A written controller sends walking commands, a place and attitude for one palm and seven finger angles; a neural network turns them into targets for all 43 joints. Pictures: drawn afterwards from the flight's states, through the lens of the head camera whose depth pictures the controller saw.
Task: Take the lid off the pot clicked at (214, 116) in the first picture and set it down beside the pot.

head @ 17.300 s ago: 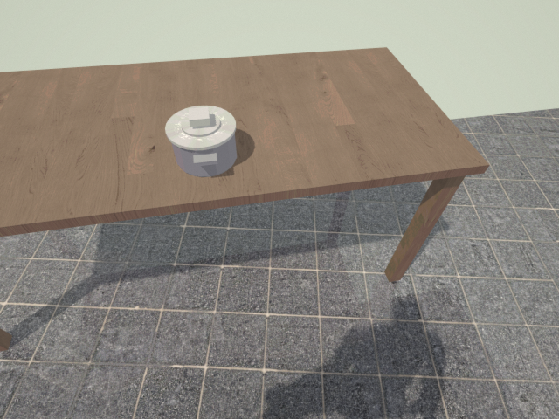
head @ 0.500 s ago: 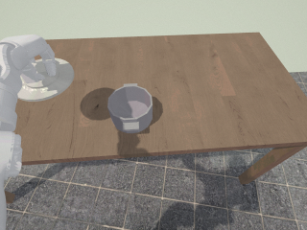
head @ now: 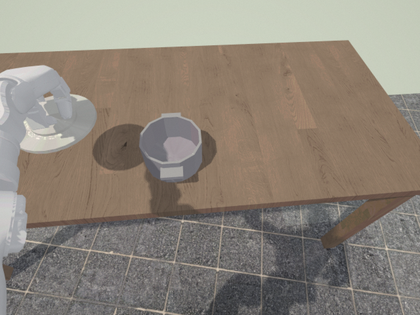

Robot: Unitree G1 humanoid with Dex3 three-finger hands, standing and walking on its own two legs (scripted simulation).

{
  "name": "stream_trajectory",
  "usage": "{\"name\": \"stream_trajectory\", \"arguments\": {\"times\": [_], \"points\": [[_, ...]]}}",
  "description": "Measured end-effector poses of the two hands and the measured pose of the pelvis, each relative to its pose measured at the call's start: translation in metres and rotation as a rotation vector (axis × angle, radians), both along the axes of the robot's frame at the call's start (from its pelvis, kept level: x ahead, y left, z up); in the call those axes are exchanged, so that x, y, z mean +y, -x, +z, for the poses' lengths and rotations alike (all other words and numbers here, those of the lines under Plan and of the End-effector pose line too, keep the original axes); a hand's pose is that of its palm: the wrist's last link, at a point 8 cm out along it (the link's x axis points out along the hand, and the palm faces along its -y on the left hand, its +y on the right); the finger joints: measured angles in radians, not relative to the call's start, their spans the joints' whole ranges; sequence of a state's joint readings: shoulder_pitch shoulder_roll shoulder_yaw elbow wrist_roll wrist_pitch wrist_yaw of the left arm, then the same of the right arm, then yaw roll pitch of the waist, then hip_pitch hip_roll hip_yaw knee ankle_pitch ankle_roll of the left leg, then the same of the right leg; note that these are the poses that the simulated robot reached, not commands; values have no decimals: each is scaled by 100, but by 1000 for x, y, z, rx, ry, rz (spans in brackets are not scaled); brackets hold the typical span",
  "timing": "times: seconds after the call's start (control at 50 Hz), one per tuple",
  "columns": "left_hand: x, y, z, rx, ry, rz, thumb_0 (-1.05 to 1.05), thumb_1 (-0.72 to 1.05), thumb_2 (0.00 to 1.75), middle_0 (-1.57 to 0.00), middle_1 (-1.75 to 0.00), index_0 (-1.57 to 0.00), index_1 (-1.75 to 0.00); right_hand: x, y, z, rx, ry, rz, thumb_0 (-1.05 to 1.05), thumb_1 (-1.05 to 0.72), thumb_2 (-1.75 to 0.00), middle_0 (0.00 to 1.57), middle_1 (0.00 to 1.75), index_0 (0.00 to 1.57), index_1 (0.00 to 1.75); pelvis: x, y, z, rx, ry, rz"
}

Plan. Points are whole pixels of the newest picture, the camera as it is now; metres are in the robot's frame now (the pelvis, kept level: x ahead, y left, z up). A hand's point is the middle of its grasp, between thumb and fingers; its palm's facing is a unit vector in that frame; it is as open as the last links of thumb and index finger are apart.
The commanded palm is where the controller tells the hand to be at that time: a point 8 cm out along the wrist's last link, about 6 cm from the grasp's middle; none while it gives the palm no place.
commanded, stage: lower the lid onto the table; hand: left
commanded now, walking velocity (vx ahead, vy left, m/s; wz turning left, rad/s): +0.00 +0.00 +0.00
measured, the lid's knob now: (48, 111) +0.49 +0.31 +0.10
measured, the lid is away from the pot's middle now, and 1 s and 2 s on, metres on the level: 0.23 0.23 0.25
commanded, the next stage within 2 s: none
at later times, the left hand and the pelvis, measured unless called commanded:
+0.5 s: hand (48, 124) +0.46 +0.31 +0.09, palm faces -0.42 -0.08 -0.90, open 5.1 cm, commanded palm +0.48 +0.30 +0.14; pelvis +0.00 +0.00 +0.00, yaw +0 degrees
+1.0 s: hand (55, 135) +0.46 +0.31 +0.06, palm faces -0.44 -0.09 -0.89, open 5.1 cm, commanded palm +0.48 +0.30 +0.11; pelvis +0.00 +0.01 -0.01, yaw -1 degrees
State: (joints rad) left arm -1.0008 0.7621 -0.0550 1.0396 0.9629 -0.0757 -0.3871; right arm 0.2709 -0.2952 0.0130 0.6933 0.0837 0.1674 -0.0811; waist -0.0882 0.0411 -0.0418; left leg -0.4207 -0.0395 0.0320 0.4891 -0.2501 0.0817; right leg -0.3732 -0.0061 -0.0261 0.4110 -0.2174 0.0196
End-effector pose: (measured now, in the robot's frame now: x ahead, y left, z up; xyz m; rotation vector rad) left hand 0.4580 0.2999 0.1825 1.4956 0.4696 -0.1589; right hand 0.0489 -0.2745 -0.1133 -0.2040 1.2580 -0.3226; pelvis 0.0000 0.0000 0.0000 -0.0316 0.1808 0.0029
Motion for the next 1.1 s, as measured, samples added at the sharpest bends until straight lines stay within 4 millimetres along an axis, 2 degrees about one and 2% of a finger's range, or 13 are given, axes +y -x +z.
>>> {"name": "stream_trajectory", "arguments": {"times": [0.26, 0.76, 1.1], "points": [[6, 2, -18, 25, 7, -3, -1, 28, 88, -46, -88, -100, -114, -2, 6, 0, 17, 18, -10, 0, -90, -90, 20, 30, 20, 30, 0, 1, -2, 14, 3, -3], [5, -4, -47, 40, 14, -27, -1, 28, 88, -46, -88, -99, -114, 6, 34, -5, 81, 18, -52, 0, -90, -90, 20, 30, 20, 30, 6, 1, -6, 50, 8, -15], [12, -4, -71, 68, 19, -18, -1, 29, 88, -46, -88, -100, -114, 0, 50, -4, 110, 58, -68, 0, -90, -90, 20, 30, 20, 30, 5, 4, -12, 79, 15, -19]]}}
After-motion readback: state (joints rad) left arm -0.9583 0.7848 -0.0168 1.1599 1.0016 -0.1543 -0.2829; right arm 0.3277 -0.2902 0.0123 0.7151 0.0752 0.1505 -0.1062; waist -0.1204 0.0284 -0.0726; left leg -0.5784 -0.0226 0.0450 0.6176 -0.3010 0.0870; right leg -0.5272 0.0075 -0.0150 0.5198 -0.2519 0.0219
